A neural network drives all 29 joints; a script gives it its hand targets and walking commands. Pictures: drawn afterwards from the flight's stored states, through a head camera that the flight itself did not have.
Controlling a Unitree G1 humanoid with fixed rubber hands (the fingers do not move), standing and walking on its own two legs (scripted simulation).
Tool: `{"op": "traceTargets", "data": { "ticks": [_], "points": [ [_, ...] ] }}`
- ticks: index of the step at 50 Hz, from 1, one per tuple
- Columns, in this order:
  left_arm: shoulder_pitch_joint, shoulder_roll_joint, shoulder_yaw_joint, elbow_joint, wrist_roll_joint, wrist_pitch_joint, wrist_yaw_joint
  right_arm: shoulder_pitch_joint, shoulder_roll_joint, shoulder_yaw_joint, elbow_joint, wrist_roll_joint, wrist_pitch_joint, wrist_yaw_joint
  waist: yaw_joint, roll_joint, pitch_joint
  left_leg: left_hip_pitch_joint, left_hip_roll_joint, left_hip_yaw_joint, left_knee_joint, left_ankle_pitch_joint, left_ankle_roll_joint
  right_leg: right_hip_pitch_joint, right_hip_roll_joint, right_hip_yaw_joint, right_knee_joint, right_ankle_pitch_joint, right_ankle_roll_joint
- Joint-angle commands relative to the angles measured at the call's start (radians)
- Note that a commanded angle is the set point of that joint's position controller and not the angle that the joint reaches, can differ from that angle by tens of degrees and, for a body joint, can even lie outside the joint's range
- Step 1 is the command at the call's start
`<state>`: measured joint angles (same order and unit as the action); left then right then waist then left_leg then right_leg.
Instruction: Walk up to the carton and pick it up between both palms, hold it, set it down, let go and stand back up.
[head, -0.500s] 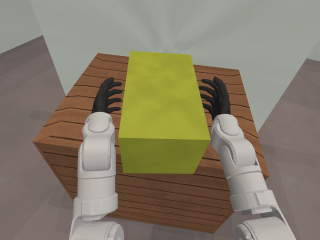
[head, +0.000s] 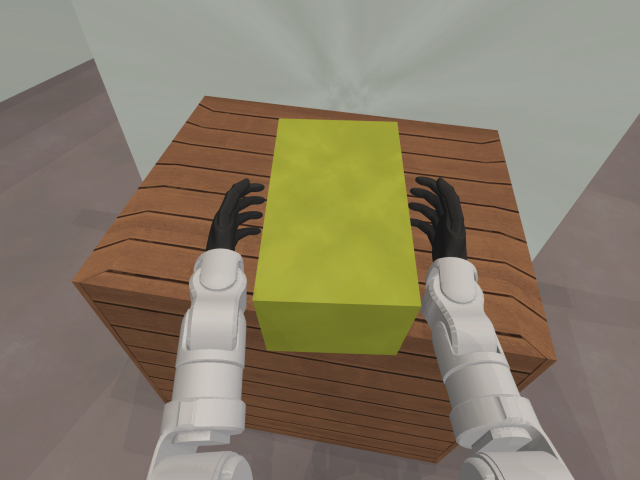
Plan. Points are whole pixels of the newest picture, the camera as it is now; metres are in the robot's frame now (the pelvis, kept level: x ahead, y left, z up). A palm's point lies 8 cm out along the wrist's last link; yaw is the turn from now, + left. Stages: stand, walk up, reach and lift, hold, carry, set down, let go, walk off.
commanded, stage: set down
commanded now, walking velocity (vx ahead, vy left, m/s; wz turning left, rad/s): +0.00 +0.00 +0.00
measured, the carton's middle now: (334, 231) +0.42 +0.00 +0.07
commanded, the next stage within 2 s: none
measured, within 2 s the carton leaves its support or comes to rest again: neither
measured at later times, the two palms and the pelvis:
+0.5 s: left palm (227, 235) +0.38 +0.14 +0.10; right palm (437, 234) +0.38 -0.13 +0.11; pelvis +0.01 +0.00 +0.00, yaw +1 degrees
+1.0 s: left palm (233, 236) +0.40 +0.14 +0.08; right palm (431, 227) +0.40 -0.13 +0.10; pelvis +0.01 +0.00 +0.00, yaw +1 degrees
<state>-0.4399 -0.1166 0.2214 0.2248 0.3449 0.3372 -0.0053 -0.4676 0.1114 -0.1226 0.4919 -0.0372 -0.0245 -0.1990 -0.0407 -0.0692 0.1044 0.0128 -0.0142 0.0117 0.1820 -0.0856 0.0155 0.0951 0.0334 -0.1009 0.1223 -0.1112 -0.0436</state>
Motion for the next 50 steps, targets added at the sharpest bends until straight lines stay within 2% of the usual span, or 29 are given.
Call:
{"op": "traceTargets", "data": {
  "ticks": [1,7,18,28,39,50],
  "points": [
    [-0.592,-0.399,-0.405,-0.145,-0.104,-0.136,-0.106,-0.578,0.373,0.383,-0.211,0.004,-0.115,0.094,0.005,0.066,-0.51,0.071,-0.003,-0.018,0.012,0.26,-0.023,0.215,-0.013,0.029,0.085,0.536,0.098],
    [-0.601,-0.413,-0.403,-0.09,-0.112,-0.158,-0.103,-0.56,0.391,0.396,-0.15,0.015,-0.109,0.088,0.009,0.062,-0.491,0.047,-0.004,-0.024,0.005,0.261,-0.023,0.212,-0.017,0.04,0.085,0.56,0.104],
    [-0.651,-0.414,-0.324,0.027,-0.084,-0.177,-0.114,-0.578,0.379,0.297,-0.034,-0.023,-0.097,0.098,-0.005,0.074,-0.459,0.072,-0.001,-0.032,0.005,0.249,-0.039,0.144,-0.011,0.025,0.055,0.487,0.093],
    [-0.769,-0.427,-0.241,0.18,-0.057,-0.262,-0.107,-0.669,0.411,0.197,0.085,-0.109,-0.128,0.13,0.001,0.075,-0.527,0.039,0.002,-0.033,-0.001,0.22,-0.033,0.111,-0.009,0.017,0.059,0.456,0.083],
    [-0.871,-0.411,-0.099,0.356,-0.007,-0.348,-0.104,-0.715,0.445,0.054,0.24,-0.223,-0.136,0.156,0.002,0.082,-0.577,-0.039,0.001,-0.03,-0.016,0.199,-0.015,0.109,-0.015,0.021,0.071,0.471,0.073],
    [-0.934,-0.388,0.0,0.457,0.028,-0.404,-0.097,-0.751,0.474,-0.061,0.303,-0.332,-0.138,0.173,-0.001,0.085,-0.634,-0.09,0.005,-0.03,-0.022,0.212,-0.002,0.111,-0.02,0.023,0.084,0.515,0.066]
  ]
}}
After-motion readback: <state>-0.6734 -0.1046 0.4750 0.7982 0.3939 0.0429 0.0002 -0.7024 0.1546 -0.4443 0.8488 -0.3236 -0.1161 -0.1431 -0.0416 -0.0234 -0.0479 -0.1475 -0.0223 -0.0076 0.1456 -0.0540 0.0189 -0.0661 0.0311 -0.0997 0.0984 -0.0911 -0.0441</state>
